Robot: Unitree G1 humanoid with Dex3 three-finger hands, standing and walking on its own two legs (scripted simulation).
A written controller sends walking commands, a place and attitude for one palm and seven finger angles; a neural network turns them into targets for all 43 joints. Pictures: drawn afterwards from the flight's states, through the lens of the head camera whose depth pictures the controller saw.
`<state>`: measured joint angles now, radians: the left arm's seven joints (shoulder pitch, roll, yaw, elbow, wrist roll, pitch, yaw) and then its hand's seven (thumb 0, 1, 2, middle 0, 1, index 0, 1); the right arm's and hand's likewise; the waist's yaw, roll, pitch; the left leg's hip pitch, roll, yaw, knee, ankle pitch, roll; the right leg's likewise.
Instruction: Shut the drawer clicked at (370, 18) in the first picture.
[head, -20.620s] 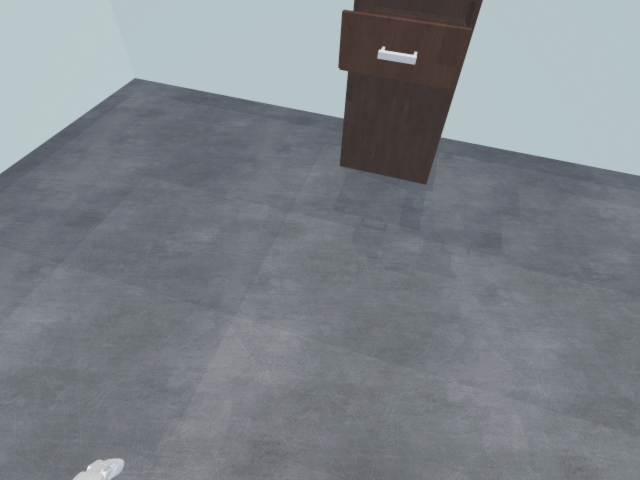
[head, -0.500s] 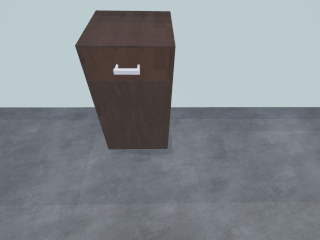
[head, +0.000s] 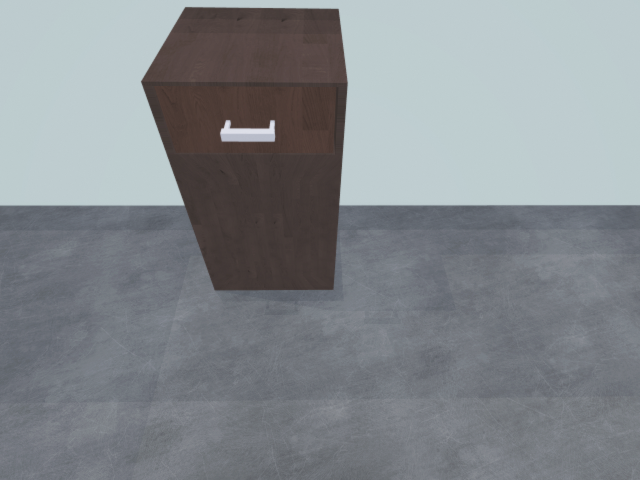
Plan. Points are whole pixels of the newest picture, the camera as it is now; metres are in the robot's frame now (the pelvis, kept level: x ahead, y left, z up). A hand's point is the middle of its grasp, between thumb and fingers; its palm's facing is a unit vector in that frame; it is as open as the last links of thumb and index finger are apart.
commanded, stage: look to check the result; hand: left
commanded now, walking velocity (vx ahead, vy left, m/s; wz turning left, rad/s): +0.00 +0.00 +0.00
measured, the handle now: (249, 129) +0.84 +0.21 -0.05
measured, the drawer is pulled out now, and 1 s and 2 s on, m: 0.00 0.00 0.00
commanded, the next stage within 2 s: stand and wait in 0.10 s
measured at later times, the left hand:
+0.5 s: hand out of the picture +0.01 +0.16 -0.18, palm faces +0.03 -0.98 -0.19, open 7.4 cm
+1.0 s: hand out of the picture +0.02 +0.17 -0.17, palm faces +0.02 -0.98 -0.20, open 7.4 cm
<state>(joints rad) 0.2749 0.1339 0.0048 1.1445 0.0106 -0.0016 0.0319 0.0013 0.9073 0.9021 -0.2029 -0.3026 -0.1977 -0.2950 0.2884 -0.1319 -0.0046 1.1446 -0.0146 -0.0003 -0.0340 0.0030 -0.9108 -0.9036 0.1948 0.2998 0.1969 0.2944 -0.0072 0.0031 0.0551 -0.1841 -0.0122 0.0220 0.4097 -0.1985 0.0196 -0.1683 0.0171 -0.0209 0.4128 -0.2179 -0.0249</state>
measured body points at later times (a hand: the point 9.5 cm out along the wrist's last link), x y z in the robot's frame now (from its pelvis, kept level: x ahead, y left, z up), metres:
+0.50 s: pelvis +0.01 -0.01 +0.00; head +0.02 -0.01 +0.45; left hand +0.01 +0.21 -0.16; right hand +0.00 -0.22 -0.16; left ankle +0.02 +0.11 -0.74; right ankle +0.00 -0.10 -0.74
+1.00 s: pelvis +0.01 -0.01 +0.00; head +0.02 -0.01 +0.45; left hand +0.02 +0.22 -0.16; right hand +0.00 -0.23 -0.16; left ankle +0.02 +0.11 -0.74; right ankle +0.00 -0.10 -0.74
